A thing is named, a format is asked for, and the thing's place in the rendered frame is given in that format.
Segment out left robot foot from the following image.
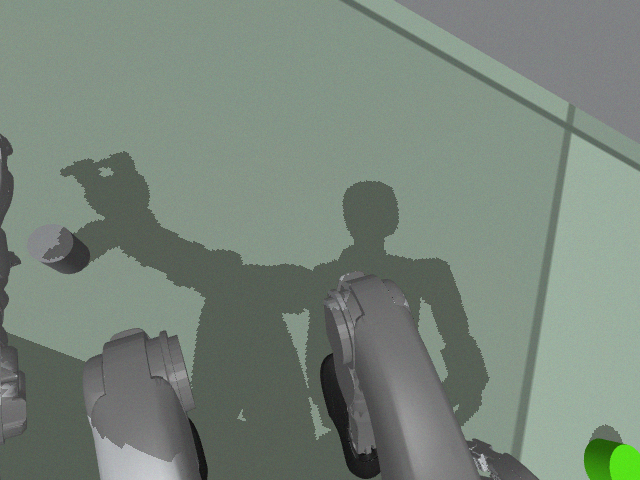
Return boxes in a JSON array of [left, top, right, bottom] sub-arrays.
[[188, 418, 208, 480]]

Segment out right robot hand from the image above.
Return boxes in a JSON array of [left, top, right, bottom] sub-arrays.
[[466, 438, 539, 480]]

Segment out left robot hand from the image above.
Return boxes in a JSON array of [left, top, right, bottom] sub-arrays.
[[0, 134, 21, 268]]

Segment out left robot arm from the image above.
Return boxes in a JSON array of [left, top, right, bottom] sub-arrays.
[[0, 227, 27, 480]]

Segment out right robot foot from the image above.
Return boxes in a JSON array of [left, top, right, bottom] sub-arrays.
[[320, 353, 380, 479]]

